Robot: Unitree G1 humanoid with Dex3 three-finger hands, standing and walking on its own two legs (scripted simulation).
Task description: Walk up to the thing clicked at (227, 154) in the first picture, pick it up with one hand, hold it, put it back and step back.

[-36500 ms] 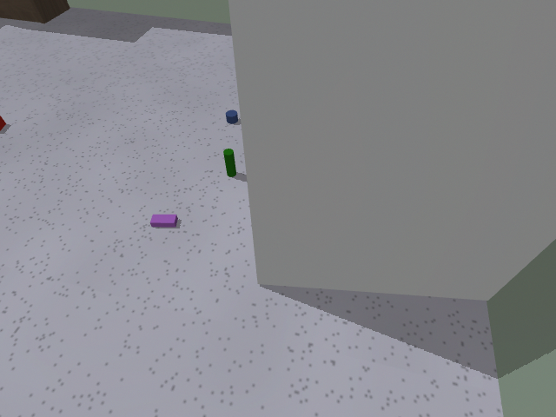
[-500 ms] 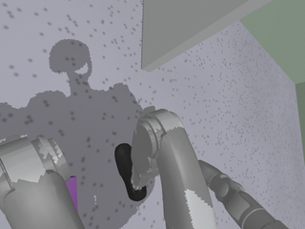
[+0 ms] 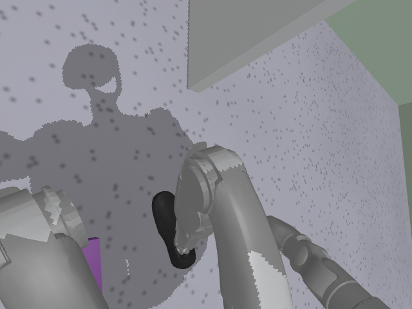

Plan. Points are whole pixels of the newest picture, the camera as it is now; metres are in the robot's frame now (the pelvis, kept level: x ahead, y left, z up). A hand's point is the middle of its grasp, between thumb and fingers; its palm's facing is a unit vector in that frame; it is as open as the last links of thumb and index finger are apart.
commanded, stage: settle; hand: left
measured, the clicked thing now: out of the picture +0.46 +0.38 -0.21
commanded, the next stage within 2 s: hold in 1.42 s
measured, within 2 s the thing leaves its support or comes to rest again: leaves its support in 0.02 s
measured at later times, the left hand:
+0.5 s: hand out of the picture +0.43 +0.43 -0.07, palm faces +0.59 -0.80 -0.02, open 8.2 cm
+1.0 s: hand out of the picture +0.41 +0.42 +0.01, palm faces +0.62 -0.78 -0.04, open 8.1 cm
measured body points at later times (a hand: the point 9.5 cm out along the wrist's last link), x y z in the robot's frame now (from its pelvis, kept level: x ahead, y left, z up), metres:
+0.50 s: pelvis +0.00 +0.00 +0.01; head +0.21 +0.18 +0.37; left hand +0.39 +0.47 -0.07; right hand +0.17 -0.25 -0.04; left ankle +0.07 +0.12 -0.26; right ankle +0.15 -0.14 -0.25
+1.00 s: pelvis +0.02 -0.02 +0.04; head +0.22 +0.11 +0.42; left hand +0.37 +0.46 +0.02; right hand +0.19 -0.26 -0.06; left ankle +0.07 +0.12 -0.26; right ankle +0.15 -0.15 -0.26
